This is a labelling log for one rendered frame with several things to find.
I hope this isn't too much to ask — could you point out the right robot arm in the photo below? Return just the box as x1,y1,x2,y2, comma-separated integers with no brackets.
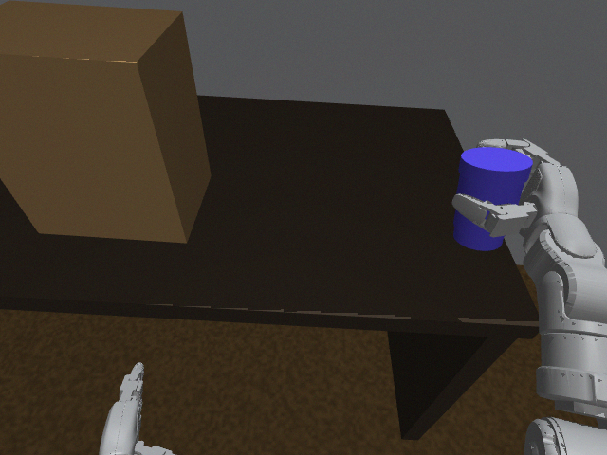
523,213,607,455

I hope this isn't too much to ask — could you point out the desk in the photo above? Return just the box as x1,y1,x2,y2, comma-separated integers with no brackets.
0,95,539,440

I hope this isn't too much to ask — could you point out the left robot hand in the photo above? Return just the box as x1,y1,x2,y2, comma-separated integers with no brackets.
99,362,175,455

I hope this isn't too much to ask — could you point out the right robot hand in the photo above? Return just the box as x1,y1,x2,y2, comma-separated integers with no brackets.
452,139,579,238

